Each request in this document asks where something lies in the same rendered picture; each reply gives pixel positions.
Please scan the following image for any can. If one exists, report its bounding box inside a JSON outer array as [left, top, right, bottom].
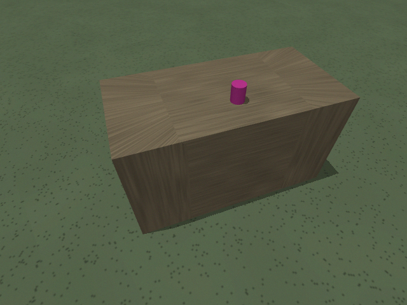
[[230, 79, 247, 105]]

